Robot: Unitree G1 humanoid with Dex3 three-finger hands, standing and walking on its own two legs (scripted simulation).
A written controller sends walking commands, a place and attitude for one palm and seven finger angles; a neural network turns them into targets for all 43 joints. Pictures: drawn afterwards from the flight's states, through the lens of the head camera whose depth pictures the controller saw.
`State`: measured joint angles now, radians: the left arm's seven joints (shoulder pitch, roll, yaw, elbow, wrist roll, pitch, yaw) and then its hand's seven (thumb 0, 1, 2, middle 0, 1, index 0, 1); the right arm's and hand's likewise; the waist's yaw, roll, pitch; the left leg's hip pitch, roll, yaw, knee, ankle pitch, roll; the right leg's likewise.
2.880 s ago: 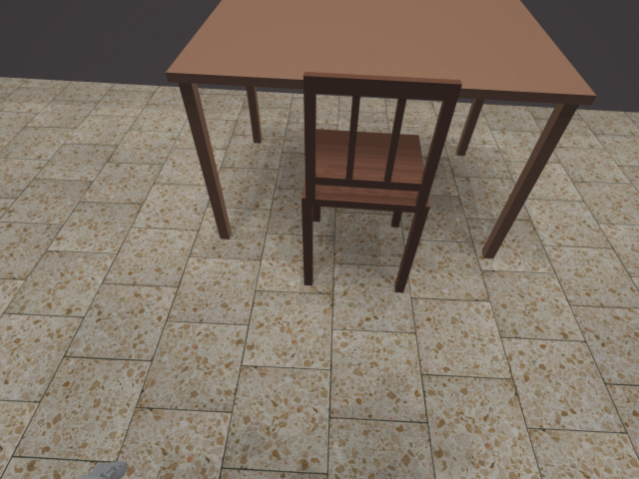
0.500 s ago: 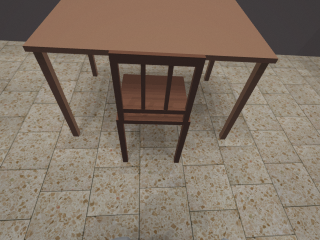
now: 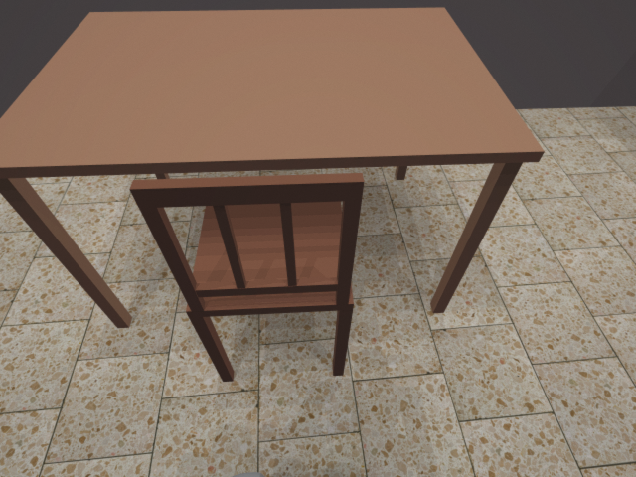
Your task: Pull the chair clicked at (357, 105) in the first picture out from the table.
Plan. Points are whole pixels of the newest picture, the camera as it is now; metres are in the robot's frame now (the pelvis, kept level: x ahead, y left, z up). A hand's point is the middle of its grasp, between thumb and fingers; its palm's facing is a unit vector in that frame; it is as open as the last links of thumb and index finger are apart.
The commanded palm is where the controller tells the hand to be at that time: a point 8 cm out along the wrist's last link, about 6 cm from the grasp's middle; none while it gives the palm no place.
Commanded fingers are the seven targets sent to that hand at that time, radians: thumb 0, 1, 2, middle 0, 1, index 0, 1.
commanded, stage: come to a stop and stand still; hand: left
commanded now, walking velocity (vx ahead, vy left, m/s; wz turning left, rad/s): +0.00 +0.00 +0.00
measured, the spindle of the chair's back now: (231, 248) +0.52 +0.18 -0.10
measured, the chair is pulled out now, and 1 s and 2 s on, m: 0.00 0.00 0.00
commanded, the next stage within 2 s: look again from close up in 1.08 s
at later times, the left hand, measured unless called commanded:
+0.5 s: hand out of the picture +0.10 +0.18 -0.17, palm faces +0.06 -0.96 -0.26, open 7.4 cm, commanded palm none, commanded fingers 0.00 0.90 0.90 -0.20 -0.30 -0.20 -0.30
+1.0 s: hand out of the picture +0.03 +0.13 -0.17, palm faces +0.06 -0.98 -0.19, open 7.3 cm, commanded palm none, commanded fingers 0.00 0.90 0.90 -0.20 -0.30 -0.20 -0.30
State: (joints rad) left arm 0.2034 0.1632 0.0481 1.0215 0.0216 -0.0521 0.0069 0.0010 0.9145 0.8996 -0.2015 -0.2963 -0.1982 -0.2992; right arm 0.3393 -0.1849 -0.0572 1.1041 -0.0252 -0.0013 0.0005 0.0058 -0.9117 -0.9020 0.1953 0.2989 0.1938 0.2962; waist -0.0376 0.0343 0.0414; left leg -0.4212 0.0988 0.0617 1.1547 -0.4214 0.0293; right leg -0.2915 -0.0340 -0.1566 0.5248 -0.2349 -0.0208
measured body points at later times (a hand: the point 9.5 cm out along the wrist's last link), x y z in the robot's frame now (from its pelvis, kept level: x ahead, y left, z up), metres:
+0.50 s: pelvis +0.05 -0.02 +0.00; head +0.09 -0.02 +0.45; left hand +0.09 +0.23 -0.15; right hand +0.16 -0.25 -0.15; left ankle +0.10 +0.09 -0.73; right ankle +0.03 -0.15 -0.71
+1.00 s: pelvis +0.01 -0.05 +0.01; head +0.01 -0.04 +0.46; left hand +0.02 +0.18 -0.15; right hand -0.01 -0.26 -0.15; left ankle +0.02 +0.07 -0.73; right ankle +0.04 -0.16 -0.73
